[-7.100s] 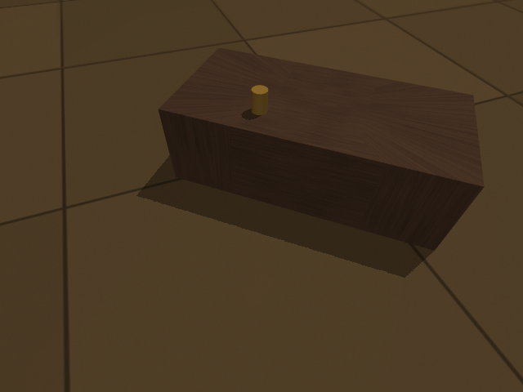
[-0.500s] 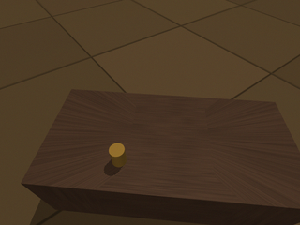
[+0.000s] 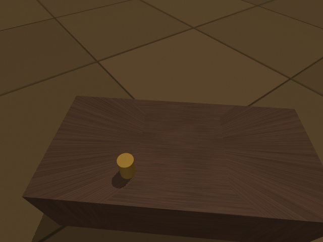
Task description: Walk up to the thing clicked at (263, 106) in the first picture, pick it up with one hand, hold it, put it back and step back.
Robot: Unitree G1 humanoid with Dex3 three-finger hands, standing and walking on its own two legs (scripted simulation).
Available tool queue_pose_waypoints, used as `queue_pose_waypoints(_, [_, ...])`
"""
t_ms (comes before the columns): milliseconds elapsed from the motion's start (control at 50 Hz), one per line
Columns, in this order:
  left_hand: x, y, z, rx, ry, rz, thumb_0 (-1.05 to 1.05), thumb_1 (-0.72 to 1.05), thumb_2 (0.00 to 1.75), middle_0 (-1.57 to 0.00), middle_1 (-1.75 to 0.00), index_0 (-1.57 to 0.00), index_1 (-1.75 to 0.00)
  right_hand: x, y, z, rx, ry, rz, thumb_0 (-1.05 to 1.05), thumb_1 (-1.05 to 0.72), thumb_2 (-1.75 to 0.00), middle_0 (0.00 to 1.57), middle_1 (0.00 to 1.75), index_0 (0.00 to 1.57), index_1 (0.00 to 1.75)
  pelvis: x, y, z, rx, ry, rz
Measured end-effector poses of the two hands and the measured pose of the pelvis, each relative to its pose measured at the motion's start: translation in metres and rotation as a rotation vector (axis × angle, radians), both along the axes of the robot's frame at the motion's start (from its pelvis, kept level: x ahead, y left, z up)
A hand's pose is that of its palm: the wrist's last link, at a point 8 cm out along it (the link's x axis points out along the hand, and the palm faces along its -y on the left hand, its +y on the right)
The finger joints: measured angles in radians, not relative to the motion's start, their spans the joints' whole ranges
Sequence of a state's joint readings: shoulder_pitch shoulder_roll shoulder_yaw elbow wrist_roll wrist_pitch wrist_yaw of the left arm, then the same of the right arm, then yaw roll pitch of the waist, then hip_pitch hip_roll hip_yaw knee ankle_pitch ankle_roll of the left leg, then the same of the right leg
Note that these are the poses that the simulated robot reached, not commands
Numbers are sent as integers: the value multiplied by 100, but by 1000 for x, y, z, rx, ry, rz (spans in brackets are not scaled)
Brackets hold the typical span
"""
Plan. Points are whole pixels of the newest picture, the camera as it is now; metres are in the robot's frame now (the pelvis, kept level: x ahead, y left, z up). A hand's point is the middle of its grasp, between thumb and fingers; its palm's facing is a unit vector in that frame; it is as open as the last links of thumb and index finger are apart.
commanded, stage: stand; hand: left
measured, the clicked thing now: (126, 166) +0.50 +0.17 -0.31
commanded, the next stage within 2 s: go down in 0.36 s
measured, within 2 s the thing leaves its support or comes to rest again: neither
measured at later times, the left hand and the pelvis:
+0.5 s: hand out of the picture +0.08 +0.26 -0.15, palm faces +0.01 -0.94 -0.35, open 7.5 cm; pelvis +0.00 +0.00 +0.00, yaw +0 degrees
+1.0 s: hand out of the picture +0.15 +0.26 -0.15, palm faces +0.03 -0.95 -0.32, open 16.2 cm; pelvis +0.00 +0.02 -0.03, yaw -1 degrees
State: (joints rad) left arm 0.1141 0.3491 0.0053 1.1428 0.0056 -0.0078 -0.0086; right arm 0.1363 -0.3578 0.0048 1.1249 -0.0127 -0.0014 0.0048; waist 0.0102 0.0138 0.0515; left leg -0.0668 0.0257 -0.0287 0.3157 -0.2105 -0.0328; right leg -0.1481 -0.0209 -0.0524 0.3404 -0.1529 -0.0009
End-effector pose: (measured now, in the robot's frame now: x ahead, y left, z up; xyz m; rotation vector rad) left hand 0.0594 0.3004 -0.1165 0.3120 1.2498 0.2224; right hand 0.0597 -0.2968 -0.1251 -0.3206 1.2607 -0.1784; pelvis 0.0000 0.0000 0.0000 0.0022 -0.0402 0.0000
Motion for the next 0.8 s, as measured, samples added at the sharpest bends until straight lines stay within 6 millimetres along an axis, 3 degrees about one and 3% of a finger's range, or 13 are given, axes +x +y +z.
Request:
queue_pose_waypoints(480, [8, 0, 1, 1, -18, -11, 0, 90, 90, -20, -30, -20, -30, 6, 1, 1, -1, -15, 6, 1, -90, -89, 20, 30, 20, 30, 2, 1, 0, 0, 1, 0])
queue_pose_waypoints(520, [17, -4, 2, -4, -66, 2, 1, 88, 88, -18, -28, -19, -28, 15, 4, 2, 7, -86, -19, 1, -88, -87, 18, 28, 18, 28, -1, 1, -2, 0, 16, 0])
queue_pose_waypoints(680, [79, -10, 2, -14, -187, -22, 1, 55, 56, -8, -11, -8, -12, 78, 16, 8, 24, -384, -72, 1, -55, -55, 9, 13, 9, 13, -18, 6, -15, 2, 99, -18])
queue_pose_waypoints(800, [90, -5, 10, -20, -177, -9, 0, 23, 31, -6, -5, -6, -6, 81, 18, 19, 27, -457, -84, 1, -18, -30, 6, 8, 7, 8, -11, 10, -17, 3, 125, -18])
